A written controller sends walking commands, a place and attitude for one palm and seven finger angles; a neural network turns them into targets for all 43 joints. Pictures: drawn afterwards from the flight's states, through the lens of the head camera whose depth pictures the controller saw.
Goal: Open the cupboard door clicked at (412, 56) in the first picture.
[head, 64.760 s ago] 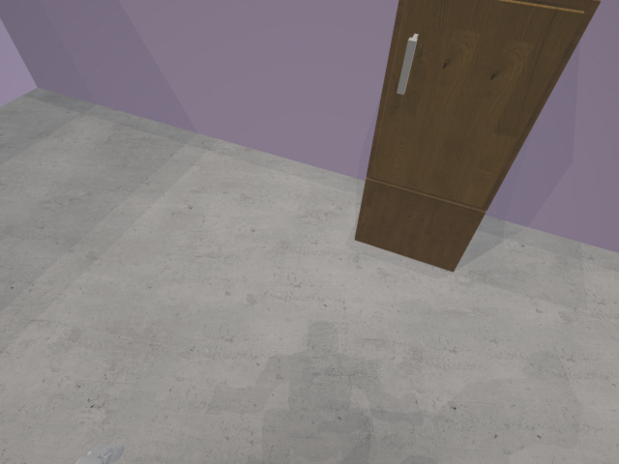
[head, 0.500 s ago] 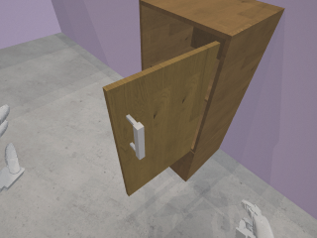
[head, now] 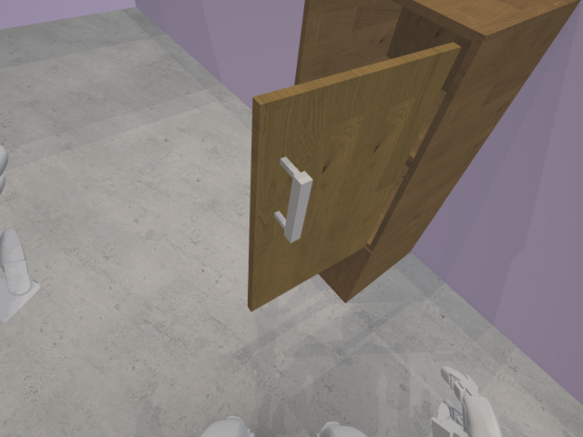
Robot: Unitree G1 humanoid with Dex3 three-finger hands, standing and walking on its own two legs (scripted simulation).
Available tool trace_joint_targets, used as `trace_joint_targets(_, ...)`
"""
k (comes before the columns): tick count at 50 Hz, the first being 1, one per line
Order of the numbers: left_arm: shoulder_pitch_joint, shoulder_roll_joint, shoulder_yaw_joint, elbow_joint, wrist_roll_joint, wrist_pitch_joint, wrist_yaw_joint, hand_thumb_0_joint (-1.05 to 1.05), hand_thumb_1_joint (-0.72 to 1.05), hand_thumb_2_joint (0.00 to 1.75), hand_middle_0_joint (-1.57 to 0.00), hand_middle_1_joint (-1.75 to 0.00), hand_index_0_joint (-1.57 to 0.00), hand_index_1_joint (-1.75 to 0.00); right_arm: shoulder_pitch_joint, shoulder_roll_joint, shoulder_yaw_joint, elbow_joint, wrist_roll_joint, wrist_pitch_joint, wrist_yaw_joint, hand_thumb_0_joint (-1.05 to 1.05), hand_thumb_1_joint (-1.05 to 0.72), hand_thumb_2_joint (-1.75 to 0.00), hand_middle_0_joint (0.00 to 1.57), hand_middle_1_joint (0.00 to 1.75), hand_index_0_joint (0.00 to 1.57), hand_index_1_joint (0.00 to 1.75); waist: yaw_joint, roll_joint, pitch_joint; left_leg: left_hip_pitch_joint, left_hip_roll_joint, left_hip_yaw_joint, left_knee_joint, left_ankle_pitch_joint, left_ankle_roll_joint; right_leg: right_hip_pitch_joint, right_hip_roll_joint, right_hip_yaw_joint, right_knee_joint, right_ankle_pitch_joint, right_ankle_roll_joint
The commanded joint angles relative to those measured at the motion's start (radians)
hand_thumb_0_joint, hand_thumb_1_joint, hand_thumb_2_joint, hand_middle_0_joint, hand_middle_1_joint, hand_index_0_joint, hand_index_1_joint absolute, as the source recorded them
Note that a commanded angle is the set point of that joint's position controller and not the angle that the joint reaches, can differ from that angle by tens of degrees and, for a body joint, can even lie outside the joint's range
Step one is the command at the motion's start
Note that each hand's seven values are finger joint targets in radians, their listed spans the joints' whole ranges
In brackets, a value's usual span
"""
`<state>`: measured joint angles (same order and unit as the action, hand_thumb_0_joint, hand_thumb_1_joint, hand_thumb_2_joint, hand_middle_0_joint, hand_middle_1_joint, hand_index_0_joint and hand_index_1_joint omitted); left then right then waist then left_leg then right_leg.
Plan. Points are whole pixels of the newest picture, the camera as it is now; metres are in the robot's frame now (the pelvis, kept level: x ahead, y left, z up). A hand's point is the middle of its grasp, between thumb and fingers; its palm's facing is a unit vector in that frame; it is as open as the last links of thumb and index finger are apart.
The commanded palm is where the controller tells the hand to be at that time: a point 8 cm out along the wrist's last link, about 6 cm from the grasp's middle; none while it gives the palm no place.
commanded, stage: step back with the hand held close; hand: left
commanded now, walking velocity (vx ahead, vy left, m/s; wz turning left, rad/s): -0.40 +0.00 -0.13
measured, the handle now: (289, 201) +0.44 +0.03 +0.06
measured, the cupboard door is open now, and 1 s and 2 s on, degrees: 85 85 85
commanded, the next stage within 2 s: stop stepping back and stand still in 0.22 s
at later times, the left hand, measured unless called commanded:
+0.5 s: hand out of the picture +0.09 +0.20 +0.20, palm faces +0.20 -0.82 -0.53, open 7.5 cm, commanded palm +0.05 +0.26 +0.20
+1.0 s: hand out of the picture +0.07 +0.20 +0.21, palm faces +0.29 -0.77 -0.57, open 7.4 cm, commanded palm +0.03 +0.25 +0.20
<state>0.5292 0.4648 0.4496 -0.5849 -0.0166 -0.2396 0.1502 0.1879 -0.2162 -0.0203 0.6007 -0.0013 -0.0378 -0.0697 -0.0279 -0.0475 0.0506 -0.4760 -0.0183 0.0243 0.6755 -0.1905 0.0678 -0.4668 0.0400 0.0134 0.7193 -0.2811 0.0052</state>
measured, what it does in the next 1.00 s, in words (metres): walks backwards: right foot, then left foot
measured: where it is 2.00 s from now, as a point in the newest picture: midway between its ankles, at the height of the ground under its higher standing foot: outside the picture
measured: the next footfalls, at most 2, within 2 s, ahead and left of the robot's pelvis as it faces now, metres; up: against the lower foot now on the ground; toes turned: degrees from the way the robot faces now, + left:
right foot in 0.44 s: -0.22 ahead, -0.09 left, +0.00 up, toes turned -10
left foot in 0.66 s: -0.11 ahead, +0.11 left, +0.00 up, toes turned -7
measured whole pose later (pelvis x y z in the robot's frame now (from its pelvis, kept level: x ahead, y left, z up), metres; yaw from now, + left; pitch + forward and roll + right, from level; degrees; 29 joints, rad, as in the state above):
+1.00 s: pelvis -0.15 -0.02 +0.01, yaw -10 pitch +1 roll +1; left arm 0.64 0.48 0.50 -0.55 -0.04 -0.29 0.14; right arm 0.27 -0.20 0.02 0.65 0.02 -0.11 -0.06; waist 0.00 -0.02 -0.03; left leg -0.37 0.00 0.06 0.65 -0.20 0.01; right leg -0.08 0.05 -0.01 0.50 -0.43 -0.07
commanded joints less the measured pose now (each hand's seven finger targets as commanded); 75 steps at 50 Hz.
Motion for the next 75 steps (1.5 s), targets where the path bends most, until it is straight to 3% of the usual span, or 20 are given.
trace_joint_targets(1,-0.035,0.18,0.186,-0.25,0.001,-0.087,0.027,0.0,0.9,0.9,-0.2,-0.3,-0.2,-0.3,-0.071,-0.123,-0.058,-0.139,-0.024,-0.104,-0.004,0.0,-0.9,-0.9,0.2,0.3,0.2,0.3,0.018,0.259,-0.183,-0.166,0.403,-0.406,-0.495,-0.295,0.108,0.221,0.037,0.094,0.543,-0.19,0.002)
trace_joint_targets(5,-0.02,0.11,0.095,-0.252,-0.027,-0.064,0.021,0.0,0.9,0.9,-0.2,-0.3,-0.2,-0.3,-0.069,-0.118,-0.06,-0.102,-0.009,-0.14,0.005,0.0,-0.9,-0.9,0.2,0.3,0.2,0.3,0.031,0.166,-0.25,0.259,0.318,-0.246,-0.403,0.075,0.047,-0.004,0.019,0.032,0.419,-0.241,0.019)
trace_joint_targets(18,0.043,0.194,0.157,-0.287,-0.084,-0.05,-0.016,0.0,0.9,0.9,-0.2,-0.3,-0.2,-0.3,-0.085,-0.064,-0.011,-0.125,-0.018,-0.131,0.029,0.0,-0.9,-0.9,0.2,0.3,0.2,0.3,0.055,0.396,-0.365,0.382,0.151,-0.014,-0.557,-0.073,-0.125,0.325,0.097,-0.165,-0.242,-0.287,-0.06)
trace_joint_targets(21,0.11,0.275,0.226,-0.3,-0.084,-0.047,-0.012,0.0,0.9,0.9,-0.2,-0.3,-0.2,-0.3,-0.096,-0.064,0.003,-0.118,-0.007,-0.084,0.032,0.0,-0.9,-0.9,0.2,0.3,0.2,0.3,0.048,-0.046,-0.188,0.323,0.011,0.042,0.105,-0.101,-0.128,0.007,-0.281,0.142,-0.627,-0.132,-0.127)
trace_joint_targets(23,0.065,0.351,0.296,-0.344,-0.097,-0.05,0.012,0.0,0.9,0.9,-0.2,-0.3,-0.2,-0.3,-0.097,-0.089,0.012,-0.147,-0.023,-0.082,0.032,0.0,-0.9,-0.9,0.2,0.3,0.2,0.3,0.045,-0.097,-0.16,-0.041,0.031,-0.079,0.452,-0.207,-0.116,0.076,-0.476,0.275,-0.576,0.059,-0.236)
trace_joint_targets(26,0.014,0.202,0.201,-0.135,-0.066,-0.01,-0.001,0.0,0.9,0.9,-0.2,-0.3,-0.2,-0.3,-0.082,-0.078,-0.003,-0.097,0.02,-0.096,0.012,0.0,-0.9,-0.9,0.2,0.3,0.2,0.3,0.005,-0.07,-0.062,-0.168,0.07,-0.013,0.316,-0.058,-0.092,0.287,-0.293,0.118,-0.394,0.497,-0.133)
trace_joint_targets(31,-0.227,0.112,0.036,0.086,-0.023,0.012,0.012,0.0,0.9,0.9,-0.2,-0.3,-0.2,-0.3,-0.036,-0.124,-0.014,-0.044,0.012,-0.124,-0.027,0.0,-0.9,-0.9,0.2,0.3,0.2,0.3,0.004,0.004,-0.042,0.237,0.005,0.093,-0.111,-0.043,-0.029,0.203,-0.229,0.012,-0.252,0.395,-0.043)
trace_joint_targets(34,-0.235,0.124,0.016,-0.007,-0.023,0.003,0.012,0.0,0.9,0.9,-0.2,-0.3,-0.2,-0.3,-0.024,-0.156,-0.021,-0.083,0.022,-0.131,-0.027,0.0,-0.9,-0.9,0.2,0.3,0.2,0.3,0.01,0.132,-0.161,0.453,0.201,-0.207,-0.167,0.375,0.116,0.097,-0.083,-0.042,0.099,0.331,0.095)
trace_joint_targets(36,-0.128,0.162,0.077,-0.045,-0.017,-0.015,0.013,0.0,0.9,0.9,-0.2,-0.3,-0.2,-0.3,-0.012,-0.129,-0.019,-0.088,0.009,-0.14,-0.008,0.0,-0.9,-0.9,0.2,0.3,0.2,0.3,0.026,0.128,-0.174,0.438,0.27,-0.336,-0.178,0.608,0.171,0.053,-0.042,0.01,0.071,-0.062,0.06)
trace_joint_targets(39,-0.009,0.197,0.14,-0.237,-0.022,-0.028,0.002,0.0,0.9,0.9,-0.2,-0.3,-0.2,-0.3,-0.066,-0.137,-0.02,-0.114,0.014,-0.152,0.012,0.0,-0.9,-0.9,0.2,0.3,0.2,0.3,0.038,0.153,-0.106,0.081,0.202,-0.203,-0.258,0.15,0.054,0.349,-0.045,-0.022,-0.195,-0.125,0.012)
trace_joint_targets(42,0.117,0.276,0.258,-0.249,-0.033,-0.06,0.013,0.0,0.9,0.9,-0.2,-0.3,-0.2,-0.3,-0.062,-0.093,-0.018,-0.133,0.011,-0.124,0.023,0.0,-0.9,-0.9,0.2,0.3,0.2,0.3,0.032,-0.052,-0.094,-0.079,0.025,0.003,0.11,-0.097,-0.07,0.392,-0.302,0.33,-0.448,0.264,-0.106)
trace_joint_targets(45,0.074,0.217,0.239,-0.159,-0.042,-0.082,0.024,0.0,0.9,0.9,-0.2,-0.3,-0.2,-0.3,-0.038,-0.076,-0.013,-0.11,0.021,-0.13,0.017,0.0,-0.9,-0.9,0.2,0.3,0.2,0.3,0.031,0.016,-0.146,-0.126,0.051,-0.017,0.187,-0.186,-0.068,0.526,-0.32,0.232,-0.298,0.849,-0.085)
trace_joint_targets(49,0.008,0.108,0.136,0.102,-0.04,-0.047,0.013,0.0,0.9,0.9,-0.2,-0.3,-0.2,-0.3,0.0,-0.091,-0.007,-0.068,0.012,-0.124,-0.01,0.0,-0.9,-0.9,0.2,0.3,0.2,0.3,-0.01,0.023,-0.138,0.289,0.016,0.032,-0.197,0.213,-0.044,0.332,-0.154,0.039,-0.183,0.7,-0.013)
trace_joint_targets(51,-0.073,0.093,0.077,0.126,-0.038,-0.029,0.004,0.0,0.9,0.9,-0.2,-0.3,-0.2,-0.3,-0.004,-0.135,-0.032,-0.067,0.017,-0.119,-0.015,0.0,-0.9,-0.9,0.2,0.3,0.2,0.3,0.001,0.072,-0.192,0.474,0.16,-0.112,-0.173,0.544,0.04,0.192,-0.069,0.004,-0.067,0.407,0.083)
trace_joint_targets(55,-0.131,0.079,-0.002,0.049,-0.014,0.0,-0.013,0.0,0.9,0.9,-0.2,-0.3,-0.2,-0.3,-0.053,-0.128,-0.02,-0.094,0.003,-0.131,-0.007,0.0,-0.9,-0.9,0.2,0.3,0.2,0.3,0.022,0.116,-0.068,0.243,0.255,-0.269,-0.335,0.29,0.084,0.219,-0.04,0.012,-0.127,-0.164,0.032)
trace_joint_targets(58,-0.119,0.148,0.057,-0.126,-0.003,-0.017,-0.01,0.0,0.9,0.9,-0.2,-0.3,-0.2,-0.3,-0.097,-0.119,-0.01,-0.127,0.001,-0.146,-0.01,0.0,-0.9,-0.9,0.2,0.3,0.2,0.3,0.036,0.089,-0.058,0.107,0.144,-0.161,-0.308,-0.053,0.02,0.332,-0.073,0.053,-0.334,-0.017,0.002)
trace_joint_targets(59,-0.116,-0.053,-0.306,0.787,0.077,0.15,-0.127,0.0,0.9,0.9,-0.2,-0.3,-0.2,-0.3,-0.136,-0.267,-0.054,0.145,-0.016,-0.13,0.065,0.0,-0.9,-0.9,0.2,0.3,0.2,0.3,0.024,0.043,-0.073,0.095,0.105,-0.137,-0.037,0.214,-0.009,0.217,-0.194,0.081,-0.251,0.323,-0.056)
trace_joint_targets(65,-0.231,-0.057,-0.354,0.978,0.055,0.217,-0.131,0.0,0.9,0.9,-0.2,-0.3,-0.2,-0.3,-0.049,-0.169,-0.039,0.111,-0.021,0.006,0.065,0.0,-0.9,-0.9,0.2,0.3,0.2,0.3,0.025,-0.203,-0.073,0.023,0.037,-0.066,0.09,-0.173,-0.045,0.326,-0.271,0.137,-0.236,0.673,-0.139)
trace_joint_targets(71,-0.225,-0.098,-0.398,1.266,0.032,0.248,-0.112,0.0,0.9,0.9,-0.2,-0.3,-0.2,-0.3,0.025,-0.137,-0.003,0.228,-0.032,0.039,0.042,0.0,-0.9,-0.9,0.2,0.3,0.2,0.3,0.027,0.15,-0.068,0.287,0.119,-0.123,-0.106,0.475,-0.007,0.287,-0.148,0.041,-0.205,0.454,0.008)
trace_joint_targets(75,-0.213,-0.145,-0.397,1.422,0.024,0.251,-0.116,0.0,0.9,0.9,-0.2,-0.3,-0.2,-0.3,0.018,-0.101,0.005,0.294,-0.026,0.046,0.029,0.0,-0.9,-0.9,0.2,0.3,0.2,0.3,0.034,0.257,-0.069,0.24,0.114,-0.146,-0.182,0.274,-0.014,0.358,-0.134,0.046,-0.313,0.214,-0.026)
